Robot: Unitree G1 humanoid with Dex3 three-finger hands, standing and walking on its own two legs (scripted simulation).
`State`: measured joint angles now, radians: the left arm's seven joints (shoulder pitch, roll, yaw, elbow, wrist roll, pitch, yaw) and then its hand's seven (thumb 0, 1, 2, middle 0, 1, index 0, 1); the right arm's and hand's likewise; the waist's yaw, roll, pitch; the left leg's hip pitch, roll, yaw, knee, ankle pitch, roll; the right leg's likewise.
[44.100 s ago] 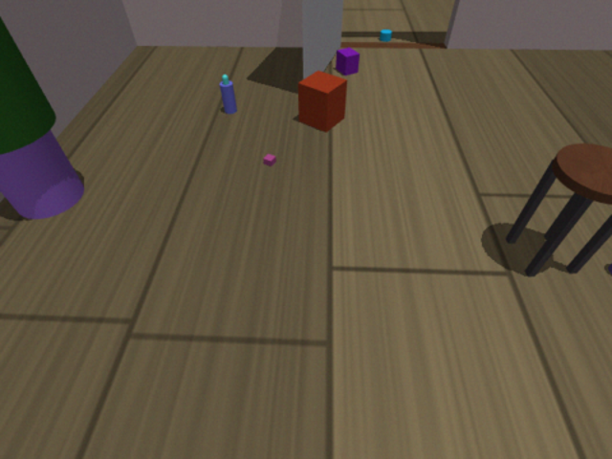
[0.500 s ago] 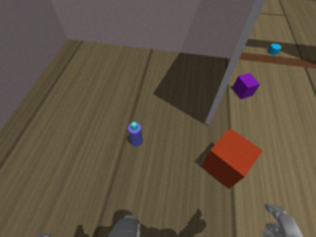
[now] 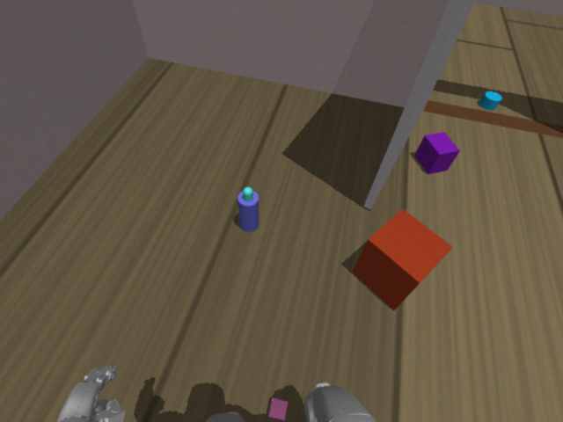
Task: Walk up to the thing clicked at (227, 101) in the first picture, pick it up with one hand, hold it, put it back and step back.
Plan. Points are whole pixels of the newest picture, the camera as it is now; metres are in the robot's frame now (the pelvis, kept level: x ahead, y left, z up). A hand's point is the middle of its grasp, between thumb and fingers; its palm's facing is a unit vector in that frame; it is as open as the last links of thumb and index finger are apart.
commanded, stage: step back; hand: left
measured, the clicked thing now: (248, 207) +0.91 +0.12 -0.64
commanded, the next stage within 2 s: stand in 1.24 s
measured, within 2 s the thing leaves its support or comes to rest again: neither
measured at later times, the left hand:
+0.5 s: hand out of the picture -0.10 +0.23 -0.12, palm faces -0.01 -0.89 -0.45, open 7.4 cm
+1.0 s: hand out of the picture +0.00 +0.20 -0.14, palm faces +0.03 -0.92 -0.39, open 7.4 cm
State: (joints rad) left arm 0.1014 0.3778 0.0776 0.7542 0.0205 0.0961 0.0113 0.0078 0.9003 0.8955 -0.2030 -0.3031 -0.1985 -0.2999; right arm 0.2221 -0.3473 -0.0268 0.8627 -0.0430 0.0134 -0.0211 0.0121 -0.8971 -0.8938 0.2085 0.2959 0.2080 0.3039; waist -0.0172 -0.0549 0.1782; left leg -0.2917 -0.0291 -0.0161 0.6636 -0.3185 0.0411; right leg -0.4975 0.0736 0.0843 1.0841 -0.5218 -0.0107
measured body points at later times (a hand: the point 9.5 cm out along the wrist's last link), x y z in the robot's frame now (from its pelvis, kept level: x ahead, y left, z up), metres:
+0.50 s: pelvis -0.13 -0.05 +0.01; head -0.12 -0.08 +0.45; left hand -0.10 +0.28 -0.09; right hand -0.08 -0.37 -0.13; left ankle -0.10 +0.10 -0.69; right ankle -0.16 -0.17 -0.72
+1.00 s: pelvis -0.10 -0.06 +0.00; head -0.09 -0.07 +0.45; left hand +0.00 +0.25 -0.11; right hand -0.03 -0.38 -0.13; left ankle -0.13 +0.07 -0.70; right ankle -0.04 -0.17 -0.72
